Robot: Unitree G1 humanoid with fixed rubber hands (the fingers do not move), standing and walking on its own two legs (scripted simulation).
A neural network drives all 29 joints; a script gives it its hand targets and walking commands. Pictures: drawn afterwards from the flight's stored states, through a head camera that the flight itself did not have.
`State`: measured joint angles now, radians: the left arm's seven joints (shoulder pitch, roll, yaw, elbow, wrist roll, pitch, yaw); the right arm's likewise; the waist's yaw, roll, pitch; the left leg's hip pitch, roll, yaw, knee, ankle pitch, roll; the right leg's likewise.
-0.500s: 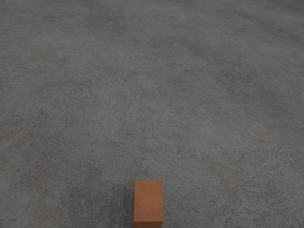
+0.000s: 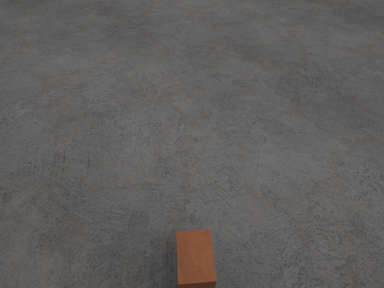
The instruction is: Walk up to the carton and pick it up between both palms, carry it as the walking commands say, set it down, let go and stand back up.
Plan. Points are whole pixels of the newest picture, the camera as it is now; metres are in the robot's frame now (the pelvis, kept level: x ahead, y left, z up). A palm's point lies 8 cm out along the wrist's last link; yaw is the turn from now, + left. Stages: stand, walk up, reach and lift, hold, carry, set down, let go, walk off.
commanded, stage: walk up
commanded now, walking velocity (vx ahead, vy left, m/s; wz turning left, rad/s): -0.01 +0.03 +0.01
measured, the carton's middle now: (195, 260) +0.37 +0.01 -0.68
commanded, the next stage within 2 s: stand in 1.32 s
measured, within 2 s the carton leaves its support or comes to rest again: neither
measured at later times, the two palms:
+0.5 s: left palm out of the picture +0.03 +0.25 -0.16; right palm out of the picture +0.02 -0.19 -0.15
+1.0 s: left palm out of the picture -0.05 +0.19 -0.16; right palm out of the picture +0.03 -0.22 -0.15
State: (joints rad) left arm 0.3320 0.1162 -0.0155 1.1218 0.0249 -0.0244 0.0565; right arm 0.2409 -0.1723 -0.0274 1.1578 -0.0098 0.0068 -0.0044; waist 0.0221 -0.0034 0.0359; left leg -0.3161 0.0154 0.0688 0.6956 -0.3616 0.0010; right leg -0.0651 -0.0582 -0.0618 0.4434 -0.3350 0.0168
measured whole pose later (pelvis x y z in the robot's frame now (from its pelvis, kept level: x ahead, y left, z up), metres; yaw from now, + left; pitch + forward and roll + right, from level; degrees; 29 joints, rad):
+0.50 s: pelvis +0.01 +0.03 -0.01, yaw +1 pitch -1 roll +0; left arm 0.20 0.18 0.01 1.14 0.02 0.02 0.05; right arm 0.21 -0.13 -0.03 1.14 -0.01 0.00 -0.04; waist -0.04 -0.02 0.05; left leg -0.31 0.03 0.08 0.54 -0.22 0.02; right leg -0.11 -0.08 -0.09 0.51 -0.37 0.06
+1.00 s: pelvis -0.01 +0.00 -0.01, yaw +5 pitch -3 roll +0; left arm 0.30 0.11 0.00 1.15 0.02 -0.01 0.05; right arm 0.20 -0.14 -0.02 1.16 -0.01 0.01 -0.03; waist 0.01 -0.01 0.04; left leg -0.24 0.03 0.06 0.52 -0.24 0.00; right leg -0.08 -0.06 -0.17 0.49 -0.36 0.01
